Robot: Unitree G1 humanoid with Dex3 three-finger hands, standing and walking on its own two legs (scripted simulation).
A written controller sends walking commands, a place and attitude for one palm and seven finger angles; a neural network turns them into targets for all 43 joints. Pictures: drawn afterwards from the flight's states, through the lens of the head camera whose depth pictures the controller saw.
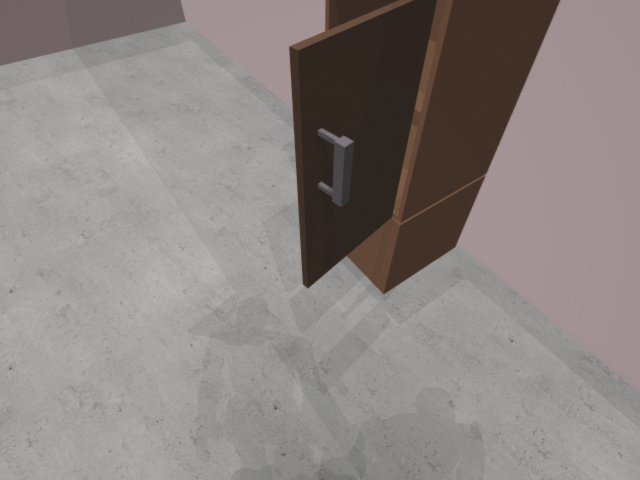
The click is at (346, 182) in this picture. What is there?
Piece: cupboard door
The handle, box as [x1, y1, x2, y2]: [318, 128, 353, 206]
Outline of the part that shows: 321,128 318,130 318,135 334,144 333,188 332,189 321,181 318,183 318,187 332,197 332,201 342,206 348,201 353,141 345,136 339,138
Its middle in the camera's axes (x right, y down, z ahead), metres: +0.02 -0.13 +0.69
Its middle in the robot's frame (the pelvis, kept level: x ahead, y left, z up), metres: +0.61 +0.02 +0.03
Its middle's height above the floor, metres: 0.81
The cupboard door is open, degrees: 100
